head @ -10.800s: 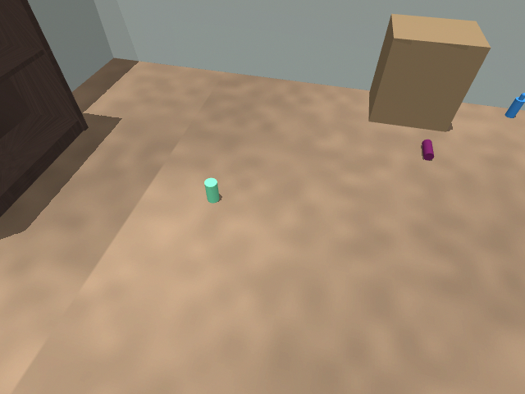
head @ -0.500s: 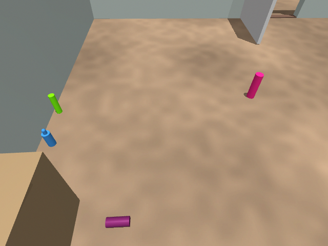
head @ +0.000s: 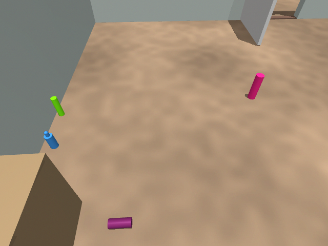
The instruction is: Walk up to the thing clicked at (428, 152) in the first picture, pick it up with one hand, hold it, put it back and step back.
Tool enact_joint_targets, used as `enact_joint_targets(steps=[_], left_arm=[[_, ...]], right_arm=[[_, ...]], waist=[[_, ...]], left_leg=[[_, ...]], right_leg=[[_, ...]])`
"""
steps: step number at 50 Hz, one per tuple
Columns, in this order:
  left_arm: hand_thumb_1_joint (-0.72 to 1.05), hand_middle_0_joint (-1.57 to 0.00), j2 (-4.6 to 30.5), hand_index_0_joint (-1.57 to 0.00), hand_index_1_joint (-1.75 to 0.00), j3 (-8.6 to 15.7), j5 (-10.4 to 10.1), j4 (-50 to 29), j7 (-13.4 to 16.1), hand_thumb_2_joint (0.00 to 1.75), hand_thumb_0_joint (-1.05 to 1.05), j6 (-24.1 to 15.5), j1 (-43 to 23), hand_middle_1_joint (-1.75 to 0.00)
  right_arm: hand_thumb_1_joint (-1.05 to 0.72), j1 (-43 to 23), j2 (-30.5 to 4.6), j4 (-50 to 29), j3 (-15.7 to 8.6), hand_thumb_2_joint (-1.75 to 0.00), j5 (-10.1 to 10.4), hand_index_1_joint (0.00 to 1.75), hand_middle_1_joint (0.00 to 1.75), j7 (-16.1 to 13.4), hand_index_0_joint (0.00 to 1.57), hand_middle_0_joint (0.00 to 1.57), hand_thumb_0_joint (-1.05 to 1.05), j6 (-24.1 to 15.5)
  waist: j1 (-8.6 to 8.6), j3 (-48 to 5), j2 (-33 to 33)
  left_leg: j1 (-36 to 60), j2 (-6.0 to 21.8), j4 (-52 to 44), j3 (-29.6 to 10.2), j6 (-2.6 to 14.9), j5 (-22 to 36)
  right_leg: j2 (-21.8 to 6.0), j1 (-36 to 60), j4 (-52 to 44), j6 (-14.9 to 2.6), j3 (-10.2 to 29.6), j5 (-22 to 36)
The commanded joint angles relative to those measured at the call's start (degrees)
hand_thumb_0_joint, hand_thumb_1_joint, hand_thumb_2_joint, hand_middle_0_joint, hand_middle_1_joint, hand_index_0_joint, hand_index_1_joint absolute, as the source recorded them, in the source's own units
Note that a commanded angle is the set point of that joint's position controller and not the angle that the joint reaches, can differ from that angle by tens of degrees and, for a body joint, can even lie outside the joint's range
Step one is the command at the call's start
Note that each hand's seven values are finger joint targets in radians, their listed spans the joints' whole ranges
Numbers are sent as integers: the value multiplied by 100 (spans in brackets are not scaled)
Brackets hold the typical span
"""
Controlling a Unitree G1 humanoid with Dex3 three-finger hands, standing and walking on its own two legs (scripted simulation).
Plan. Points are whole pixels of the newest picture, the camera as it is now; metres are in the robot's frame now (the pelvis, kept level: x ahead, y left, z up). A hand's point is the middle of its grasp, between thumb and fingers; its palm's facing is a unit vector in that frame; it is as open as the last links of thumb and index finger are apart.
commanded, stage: walk up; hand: left
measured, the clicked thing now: (120, 222) +0.41 +0.26 -0.75
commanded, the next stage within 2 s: stand in 0.16 s
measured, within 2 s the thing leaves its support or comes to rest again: neither
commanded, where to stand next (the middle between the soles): +0.04 +0.01 m, yaw +2 degrees
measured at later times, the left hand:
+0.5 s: hand out of the picture +0.06 +0.26 -0.16, palm faces -0.02 -0.94 -0.35, open 7.3 cm
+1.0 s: hand out of the picture +0.05 +0.26 -0.16, palm faces -0.03 -0.94 -0.34, open 7.3 cm
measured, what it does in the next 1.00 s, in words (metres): stands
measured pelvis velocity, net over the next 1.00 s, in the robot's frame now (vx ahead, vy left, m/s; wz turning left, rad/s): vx -0.01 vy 0.01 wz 0.01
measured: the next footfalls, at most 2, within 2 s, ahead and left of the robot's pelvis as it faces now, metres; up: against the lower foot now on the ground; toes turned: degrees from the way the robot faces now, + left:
none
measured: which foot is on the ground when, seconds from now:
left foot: down 0.00-1.00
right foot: down 0.00-1.00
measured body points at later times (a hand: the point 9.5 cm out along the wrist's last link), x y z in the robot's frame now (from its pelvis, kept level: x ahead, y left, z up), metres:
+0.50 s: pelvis -0.01 +0.00 +0.00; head +0.01 +0.00 +0.45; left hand +0.06 +0.30 -0.13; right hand +0.06 -0.30 -0.13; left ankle +0.00 +0.14 -0.75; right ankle -0.04 -0.12 -0.75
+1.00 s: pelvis -0.01 +0.01 +0.00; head +0.01 +0.01 +0.45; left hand +0.05 +0.31 -0.13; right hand +0.05 -0.29 -0.13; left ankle +0.00 +0.14 -0.75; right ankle -0.04 -0.12 -0.75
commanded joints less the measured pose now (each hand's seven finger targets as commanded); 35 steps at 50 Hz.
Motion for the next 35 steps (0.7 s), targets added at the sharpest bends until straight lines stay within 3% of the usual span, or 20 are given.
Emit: enact_joint_targets(steps=[1,7,8,11,19,27,35], left_arm=[[90,-20,1208,-20,-30,237,12,-369,53,90,0,-131,-244,-30],[90,-20,1219,-20,-30,244,30,-364,44,90,0,-129,-269,-30],[90,-20,1247,-20,-30,216,15,-382,67,90,0,-152,-219,-30],[90,-20,1256,-20,-30,197,0,-378,82,90,0,-190,-142,-30],[90,-20,1274,-20,-30,146,6,-348,73,90,0,-175,-175,-30],[90,-20,1280,-20,-30,106,13,-360,78,90,0,-198,-123,-30],[90,-20,1277,-20,-30,84,11,-365,88,90,0,-188,-112,-30]], right_arm=[[-90,-262,-1222,-368,-219,-90,22,30,30,-95,20,20,0,-129],[-90,-206,-1244,-330,-225,-90,15,30,30,-93,20,20,0,-137],[-90,-308,-1257,-328,-199,-90,39,30,30,-100,20,20,0,-109],[-90,-249,-1251,-307,-177,-90,69,30,30,-89,20,20,0,-97],[-90,-229,-1260,-222,-135,-90,45,30,30,-66,20,20,0,-80],[-90,-259,-1281,-193,-150,-90,49,30,30,-58,20,20,0,-87],[-90,-240,-1286,-174,-153,-90,40,30,30,-50,20,20,0,-72]], waist=[[-15,-360,38],[-34,-344,75],[19,-186,140],[8,-482,54],[-25,-399,79],[-8,-575,35],[-5,-401,35]], left_leg=[[264,463,-167,-330,290,1009],[158,478,-237,-379,295,873],[114,584,-208,-406,262,1203],[298,598,-134,-409,251,1518],[181,570,-323,-451,229,811],[319,616,-221,-468,253,1252],[162,595,-293,-480,240,939]], right_leg=[[-561,-374,-299,-180,363,1207],[-559,-310,-305,-184,368,1084],[-704,-411,-326,-166,421,1346],[-714,-248,-297,-133,393,1745],[-699,-399,-436,-118,402,985],[-727,-354,-359,-128,360,1356],[-728,-487,-415,-137,370,1009]])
